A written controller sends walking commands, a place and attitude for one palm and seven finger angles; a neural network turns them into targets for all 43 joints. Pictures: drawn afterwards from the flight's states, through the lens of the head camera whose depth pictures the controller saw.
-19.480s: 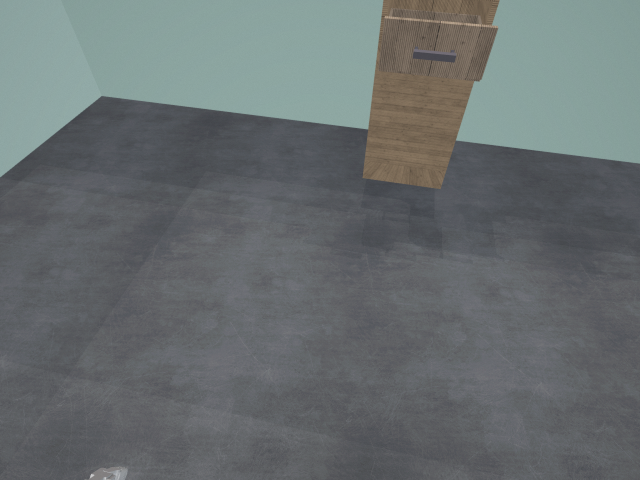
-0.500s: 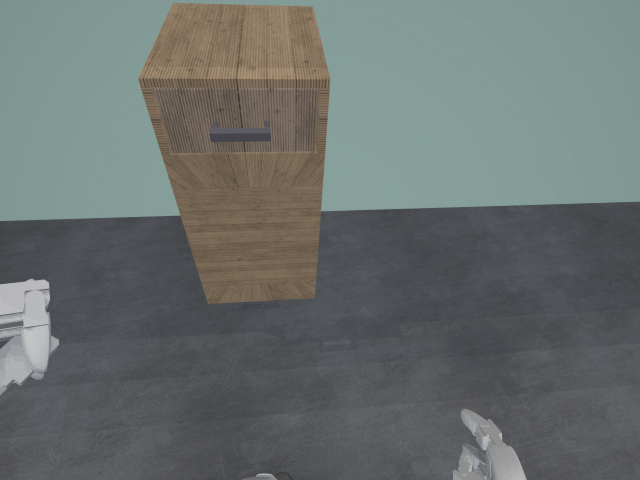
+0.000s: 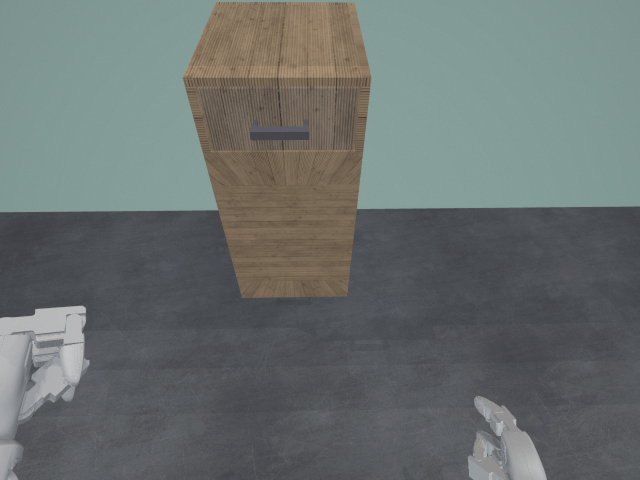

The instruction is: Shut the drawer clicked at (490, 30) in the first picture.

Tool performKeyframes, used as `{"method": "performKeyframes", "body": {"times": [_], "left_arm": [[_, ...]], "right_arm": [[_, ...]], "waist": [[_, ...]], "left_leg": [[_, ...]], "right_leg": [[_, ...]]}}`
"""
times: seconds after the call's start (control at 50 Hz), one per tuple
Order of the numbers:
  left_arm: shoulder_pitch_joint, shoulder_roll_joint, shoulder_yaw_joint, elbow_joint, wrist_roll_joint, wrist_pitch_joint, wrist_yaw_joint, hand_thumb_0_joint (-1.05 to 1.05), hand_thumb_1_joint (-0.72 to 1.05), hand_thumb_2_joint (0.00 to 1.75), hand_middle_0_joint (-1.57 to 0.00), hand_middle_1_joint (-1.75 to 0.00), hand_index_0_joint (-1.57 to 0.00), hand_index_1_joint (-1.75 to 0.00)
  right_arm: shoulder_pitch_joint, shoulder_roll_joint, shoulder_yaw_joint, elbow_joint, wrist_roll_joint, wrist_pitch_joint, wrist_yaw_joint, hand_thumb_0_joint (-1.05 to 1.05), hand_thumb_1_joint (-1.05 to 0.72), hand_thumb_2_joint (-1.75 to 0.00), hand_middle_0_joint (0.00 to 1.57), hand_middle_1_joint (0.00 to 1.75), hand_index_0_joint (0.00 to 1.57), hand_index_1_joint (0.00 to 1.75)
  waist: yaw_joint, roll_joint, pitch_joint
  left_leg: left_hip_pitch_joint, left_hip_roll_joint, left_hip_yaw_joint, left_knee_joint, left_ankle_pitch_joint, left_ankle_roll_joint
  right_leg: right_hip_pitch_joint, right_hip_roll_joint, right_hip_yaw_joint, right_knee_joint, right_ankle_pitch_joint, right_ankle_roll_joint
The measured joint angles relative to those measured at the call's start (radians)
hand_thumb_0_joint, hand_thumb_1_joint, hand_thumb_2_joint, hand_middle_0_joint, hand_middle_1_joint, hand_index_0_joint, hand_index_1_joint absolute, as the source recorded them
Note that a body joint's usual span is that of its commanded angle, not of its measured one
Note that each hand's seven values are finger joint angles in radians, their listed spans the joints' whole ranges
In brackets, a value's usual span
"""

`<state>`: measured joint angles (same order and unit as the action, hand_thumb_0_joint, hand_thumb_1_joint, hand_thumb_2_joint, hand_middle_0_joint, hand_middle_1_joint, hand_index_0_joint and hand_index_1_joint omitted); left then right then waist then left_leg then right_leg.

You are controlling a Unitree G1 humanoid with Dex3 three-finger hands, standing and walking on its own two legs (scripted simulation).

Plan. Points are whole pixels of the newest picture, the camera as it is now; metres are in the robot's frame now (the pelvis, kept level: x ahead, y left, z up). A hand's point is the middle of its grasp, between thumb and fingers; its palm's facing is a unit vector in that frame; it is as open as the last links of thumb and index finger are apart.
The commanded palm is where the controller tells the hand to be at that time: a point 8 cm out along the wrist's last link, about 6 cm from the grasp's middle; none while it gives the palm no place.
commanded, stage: let the arm hang, fingers relaxed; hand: left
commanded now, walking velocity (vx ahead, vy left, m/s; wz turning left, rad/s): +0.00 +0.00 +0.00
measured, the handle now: (280, 128) +0.81 +0.15 -0.02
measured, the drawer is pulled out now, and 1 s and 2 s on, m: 0.00 0.00 0.00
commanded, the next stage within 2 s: look to check the result in 1.06 s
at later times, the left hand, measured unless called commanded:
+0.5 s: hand out of the picture -0.11 +0.18 -0.17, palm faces +0.09 -0.97 -0.22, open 4.9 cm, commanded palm none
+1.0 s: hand out of the picture -0.03 +0.12 -0.18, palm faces +0.11 -0.99 -0.13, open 7.3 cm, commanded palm none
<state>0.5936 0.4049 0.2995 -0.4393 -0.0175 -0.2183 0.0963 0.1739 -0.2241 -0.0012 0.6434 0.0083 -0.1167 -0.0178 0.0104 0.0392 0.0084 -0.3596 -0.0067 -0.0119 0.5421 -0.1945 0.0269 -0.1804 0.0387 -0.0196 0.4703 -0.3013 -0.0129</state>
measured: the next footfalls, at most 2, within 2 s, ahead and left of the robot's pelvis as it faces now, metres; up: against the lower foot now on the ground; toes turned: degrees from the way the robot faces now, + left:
none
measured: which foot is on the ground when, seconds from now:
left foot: down 0.00-1.00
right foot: down 0.00-1.00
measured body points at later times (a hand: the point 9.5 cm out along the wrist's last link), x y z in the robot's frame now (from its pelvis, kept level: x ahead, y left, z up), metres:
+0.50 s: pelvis -0.02 +0.00 +0.00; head +0.00 +0.00 +0.45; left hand -0.11 +0.23 -0.15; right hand -0.03 -0.22 -0.16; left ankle +0.05 +0.10 -0.73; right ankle -0.04 -0.11 -0.73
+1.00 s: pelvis -0.02 -0.02 +0.00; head -0.02 -0.02 +0.45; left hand -0.04 +0.17 -0.16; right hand -0.04 -0.21 -0.16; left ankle +0.05 +0.10 -0.73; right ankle -0.04 -0.11 -0.73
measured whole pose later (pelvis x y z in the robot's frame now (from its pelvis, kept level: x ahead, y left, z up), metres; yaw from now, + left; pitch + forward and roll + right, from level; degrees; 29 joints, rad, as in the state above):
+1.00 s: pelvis -0.02 -0.02 +0.00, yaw +2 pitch -3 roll +0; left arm 0.32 0.07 0.02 1.13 0.00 0.00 0.04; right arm 0.35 -0.08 -0.01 1.13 -0.02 0.02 -0.04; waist -0.01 0.01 0.04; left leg -0.28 -0.02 -0.05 0.48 -0.15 0.01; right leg -0.13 0.03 -0.06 0.49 -0.31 -0.04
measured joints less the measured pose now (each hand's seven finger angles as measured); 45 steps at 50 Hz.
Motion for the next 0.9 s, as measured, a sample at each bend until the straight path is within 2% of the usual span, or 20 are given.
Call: {"method": "performKeyframes", "body": {"times": [0.06, 0.12, 0.2, 0.26, 0.3, 0.38, 0.52, 0.66, 0.76, 0.9], "left_arm": [[-0.187, -0.034, -0.127, 0.423, 0.034, 0.126, -0.060, 0.00, 0.90, 0.90, -1.38, -1.57, -1.38, -1.58], [-0.300, -0.094, -0.196, 0.816, 0.047, 0.234, -0.079, 0.00, 0.90, 0.90, -1.32, -1.51, -1.32, -1.52], [-0.332, -0.164, -0.261, 1.156, 0.044, 0.286, -0.086, 0.01, 0.91, 0.90, -1.20, -1.40, -1.20, -1.40], [-0.312, -0.214, -0.284, 1.313, 0.034, 0.285, -0.079, 0.01, 0.91, 0.90, -1.09, -1.29, -1.09, -1.30], [-0.298, -0.212, -0.250, 1.378, 0.019, 0.270, -0.060, 0.01, 0.91, 0.90, -1.02, -1.22, -1.01, -1.25], [-0.253, -0.195, -0.262, 1.480, 0.026, 0.255, -0.075, 0.01, 0.91, 0.90, -0.87, -1.05, -0.86, -1.09], [-0.192, -0.221, -0.281, 1.591, 0.024, 0.248, -0.072, 0.00, 0.91, 0.90, -0.60, -0.75, -0.59, -0.77], [-0.190, -0.270, -0.285, 1.611, 0.023, 0.237, -0.062, 0.00, 0.91, 0.90, -0.35, -0.47, -0.35, -0.48], [-0.214, -0.304, -0.285, 1.601, 0.023, 0.231, -0.059, 0.00, 0.91, 0.90, -0.26, -0.36, -0.25, -0.37], [-0.261, -0.332, -0.283, 1.577, 0.022, 0.219, -0.059, 0.00, 0.91, 0.90, -0.21, -0.31, -0.21, -0.32]], "right_arm": [[-0.027, -0.066, -0.017, 0.096, -0.008, 0.048, 0.024, 0.01, -0.90, -0.90, 0.21, 0.30, 0.21, 0.30], [-0.030, -0.081, -0.015, 0.155, -0.021, 0.091, 0.023, 0.01, -0.90, -0.90, 0.21, 0.30, 0.20, 0.30], [0.001, -0.055, -0.006, 0.214, -0.034, 0.123, 0.016, 0.01, -0.91, -0.90, 0.21, 0.30, 0.20, 0.30], [0.040, -0.026, 0.000, 0.270, -0.035, 0.139, 0.009, 0.01, -0.91, -0.90, 0.20, 0.30, 0.20, 0.30], [0.073, -0.001, 0.001, 0.312, -0.033, 0.147, 0.002, 0.01, -0.91, -0.90, 0.20, 0.30, 0.20, 0.30], [0.117, 0.039, -0.001, 0.381, -0.031, 0.160, -0.007, 0.01, -0.91, -0.90, 0.20, 0.30, 0.20, 0.30], [0.150, 0.088, -0.002, 0.448, -0.022, 0.157, -0.013, 0.01, -0.91, -0.90, 0.20, 0.30, 0.20, 0.30], [0.153, 0.121, -0.006, 0.473, -0.023, 0.154, -0.014, 0.01, -0.91, -0.90, 0.20, 0.30, 0.20, 0.30], [0.159, 0.136, -0.008, 0.480, -0.026, 0.149, -0.016, 0.00, -0.91, -0.90, 0.20, 0.30, 0.20, 0.30], [0.169, 0.145, -0.010, 0.485, -0.027, 0.139, -0.023, 0.00, -0.91, -0.90, 0.20, 0.30, 0.20, 0.30]], "waist": [[0.011, 0.040, -0.020], [-0.010, 0.027, -0.015], [-0.032, -0.032, 0.020], [-0.029, -0.063, 0.042], [-0.015, -0.075, 0.053], [0.001, -0.063, 0.068], [-0.001, -0.019, 0.072], [-0.009, 0.002, 0.054], [-0.015, -0.006, 0.036], [-0.018, -0.024, 0.027]], "left_leg": [[-0.033, -0.018, -0.004, 0.062, -0.025, 0.013], [-0.033, -0.035, -0.006, 0.087, -0.033, 0.019], [-0.004, -0.040, -0.011, 0.060, -0.015, 0.015], [0.015, -0.035, -0.019, 0.014, 0.012, 0.011], [0.022, -0.032, -0.031, -0.012, 0.030, 0.007], [0.036, -0.027, -0.042, -0.047, 0.052, 0.002], [0.067, -0.029, -0.035, -0.087, 0.072, 0.003], [0.074, -0.028, -0.029, -0.083, 0.071, -0.001], [0.071, -0.025, -0.027, -0.064, 0.056, -0.005], [0.075, -0.022, -0.029, -0.065, 0.052, -0.013]], "right_leg": [[-0.041, -0.017, -0.009, 0.090, -0.047, 0.008], [-0.049, -0.033, -0.015, 0.142, -0.075, 0.014], [-0.026, -0.038, -0.020, 0.133, -0.068, 0.009], [-0.005, -0.032, -0.026, 0.084, -0.039, 0.004], [0.008, -0.026, -0.037, 0.048, -0.019, -0.001], [0.031, -0.020, -0.046, -0.002, 0.010, -0.006], [0.050, -0.024, -0.039, -0.023, 0.023, -0.006], [0.047, -0.024, -0.033, -0.003, 0.013, -0.010], [0.043, -0.021, -0.031, 0.021, -0.003, -0.014], [0.044, -0.018, -0.033, 0.024, -0.009, -0.021]]}}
